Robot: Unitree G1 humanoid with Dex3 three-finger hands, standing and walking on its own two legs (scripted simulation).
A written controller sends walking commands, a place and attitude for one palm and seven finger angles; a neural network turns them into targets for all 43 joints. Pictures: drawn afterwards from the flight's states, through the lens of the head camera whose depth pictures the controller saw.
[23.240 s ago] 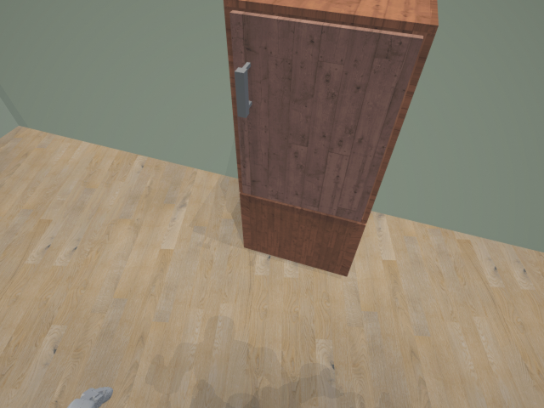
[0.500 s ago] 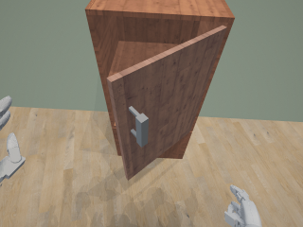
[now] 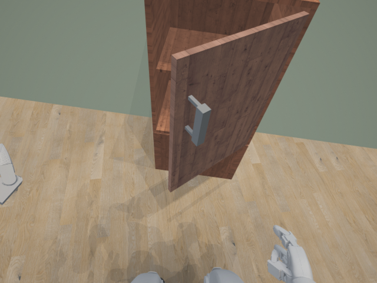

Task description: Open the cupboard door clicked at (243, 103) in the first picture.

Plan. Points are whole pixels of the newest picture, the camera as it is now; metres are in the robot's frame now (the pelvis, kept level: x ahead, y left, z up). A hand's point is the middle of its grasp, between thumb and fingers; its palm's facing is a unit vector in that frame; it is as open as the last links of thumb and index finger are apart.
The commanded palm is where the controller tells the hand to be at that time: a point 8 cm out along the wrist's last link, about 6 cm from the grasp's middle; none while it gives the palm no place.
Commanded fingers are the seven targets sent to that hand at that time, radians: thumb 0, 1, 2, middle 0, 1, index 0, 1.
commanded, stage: stop stepping back and stand still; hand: left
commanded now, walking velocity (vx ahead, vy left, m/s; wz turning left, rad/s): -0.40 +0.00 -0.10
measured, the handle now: (195, 120) +0.47 +0.02 +0.05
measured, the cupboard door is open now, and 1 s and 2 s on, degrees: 43 43 43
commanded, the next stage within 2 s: let the arm hang, fingers relaxed in 0.88 s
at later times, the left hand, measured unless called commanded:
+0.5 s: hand (6, 279) +0.11 +0.22 +0.18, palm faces +0.41 -0.80 -0.43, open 7.4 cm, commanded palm +0.06 +0.26 +0.19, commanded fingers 0.00 0.90 0.90 -0.20 -0.30 -0.20 -0.30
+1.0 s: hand out of the picture +0.09 +0.23 +0.15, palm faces +0.39 -0.80 -0.46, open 7.4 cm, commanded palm none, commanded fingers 0.00 0.90 0.90 -0.20 -0.30 -0.20 -0.30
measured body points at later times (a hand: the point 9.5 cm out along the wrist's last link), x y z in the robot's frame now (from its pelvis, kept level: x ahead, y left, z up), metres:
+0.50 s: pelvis -0.10 -0.03 +0.00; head -0.13 -0.03 +0.45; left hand +0.08 +0.26 +0.20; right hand +0.00 -0.31 -0.09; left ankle -0.09 +0.07 -0.73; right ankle -0.18 -0.12 -0.73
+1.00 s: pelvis -0.13 -0.02 +0.00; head -0.13 -0.03 +0.45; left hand +0.07 +0.27 +0.18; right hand +0.00 -0.26 -0.10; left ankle -0.09 +0.07 -0.73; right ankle -0.18 -0.12 -0.73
